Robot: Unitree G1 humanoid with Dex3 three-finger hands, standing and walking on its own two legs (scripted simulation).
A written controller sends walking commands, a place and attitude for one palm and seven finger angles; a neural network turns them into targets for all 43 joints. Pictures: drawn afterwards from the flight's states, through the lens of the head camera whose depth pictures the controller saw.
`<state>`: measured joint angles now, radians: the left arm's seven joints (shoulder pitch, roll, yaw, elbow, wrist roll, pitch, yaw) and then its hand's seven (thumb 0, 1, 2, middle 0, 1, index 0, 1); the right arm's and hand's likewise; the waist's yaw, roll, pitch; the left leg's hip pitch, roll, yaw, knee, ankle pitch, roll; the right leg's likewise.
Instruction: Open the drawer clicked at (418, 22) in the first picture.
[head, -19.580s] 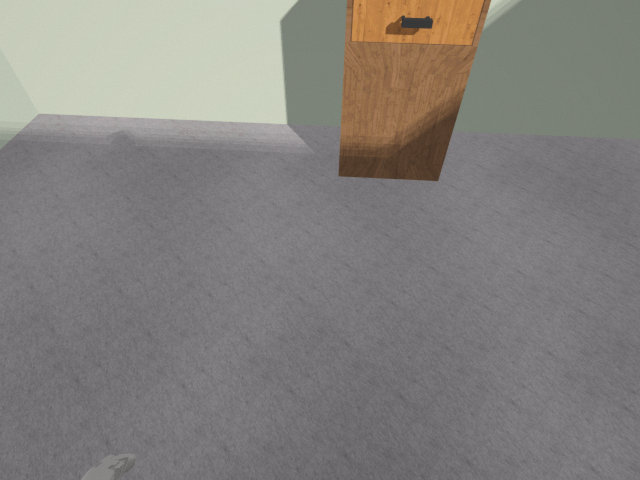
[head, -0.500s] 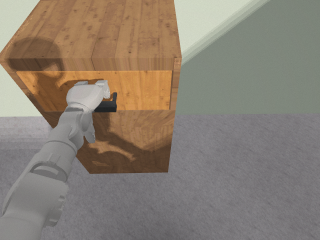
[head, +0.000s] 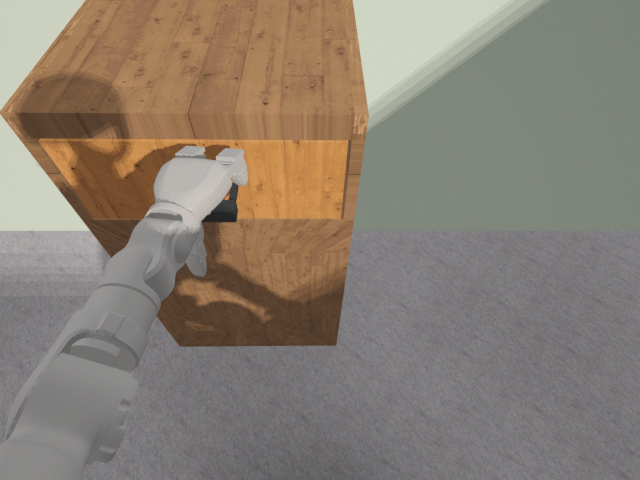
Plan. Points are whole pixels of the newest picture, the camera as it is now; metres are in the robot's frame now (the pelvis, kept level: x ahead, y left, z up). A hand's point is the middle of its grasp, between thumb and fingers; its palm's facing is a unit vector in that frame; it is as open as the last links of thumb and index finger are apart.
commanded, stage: move the hooked fingers above the handle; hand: left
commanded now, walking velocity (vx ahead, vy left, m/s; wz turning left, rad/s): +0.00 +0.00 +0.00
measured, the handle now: (204, 200) +0.53 +0.19 +0.00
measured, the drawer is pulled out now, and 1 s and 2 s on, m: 0.00 0.00 0.00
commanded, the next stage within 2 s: none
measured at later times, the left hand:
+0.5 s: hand (218, 189) +0.48 +0.14 +0.07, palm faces +0.10 -0.10 -0.99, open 13.8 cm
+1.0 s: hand (196, 228) +0.44 +0.18 +0.04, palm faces -0.07 -0.04 -1.00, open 13.8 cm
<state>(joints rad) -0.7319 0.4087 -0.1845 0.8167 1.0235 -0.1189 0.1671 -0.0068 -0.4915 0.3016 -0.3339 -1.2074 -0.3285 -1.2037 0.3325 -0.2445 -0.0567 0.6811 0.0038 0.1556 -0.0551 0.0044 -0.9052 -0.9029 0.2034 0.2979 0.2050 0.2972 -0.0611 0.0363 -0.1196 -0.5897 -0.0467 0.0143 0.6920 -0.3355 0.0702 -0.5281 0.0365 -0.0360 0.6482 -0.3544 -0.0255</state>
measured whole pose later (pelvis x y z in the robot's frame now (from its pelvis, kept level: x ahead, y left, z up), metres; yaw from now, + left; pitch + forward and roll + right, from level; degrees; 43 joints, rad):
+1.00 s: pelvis -0.01 -0.02 -0.01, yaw +1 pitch +15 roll -1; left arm -0.69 0.49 -0.15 0.79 1.02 -0.22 0.18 -0.01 -0.49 0.30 -0.33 -1.21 -0.33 -1.21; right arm 0.35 -0.29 -0.08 0.69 0.01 0.13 -0.08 0.00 -0.91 -0.90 0.20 0.30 0.20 0.30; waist -0.04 0.04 -0.11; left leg -0.66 -0.03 0.00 0.74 -0.34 0.05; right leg -0.60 0.05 -0.06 0.69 -0.36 -0.05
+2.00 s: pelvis +0.00 +0.00 -0.01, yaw -3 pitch +16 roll -1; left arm -0.74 0.42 -0.03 0.89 1.08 -0.10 0.29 0.00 -0.49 0.30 -0.37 -1.23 -0.32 -1.20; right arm 0.34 -0.24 -0.03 0.66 0.00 0.17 -0.04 0.00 -0.91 -0.90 0.20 0.30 0.20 0.30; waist -0.10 0.05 -0.14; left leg -0.65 -0.02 0.07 0.72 -0.36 0.07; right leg -0.61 0.06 0.02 0.69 -0.36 -0.02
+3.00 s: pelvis -0.01 -0.02 -0.01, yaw -1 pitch +18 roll -2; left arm -0.74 0.55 -0.06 0.96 1.05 -0.17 0.23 -0.01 -0.49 0.30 -0.32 -1.22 -0.30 -1.19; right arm 0.38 -0.29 -0.07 0.70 0.01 0.13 -0.08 0.00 -0.91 -0.90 0.20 0.30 0.20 0.30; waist -0.08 0.04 -0.13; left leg -0.73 -0.01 0.01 0.77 -0.36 0.04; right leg -0.67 0.07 -0.05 0.72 -0.37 -0.05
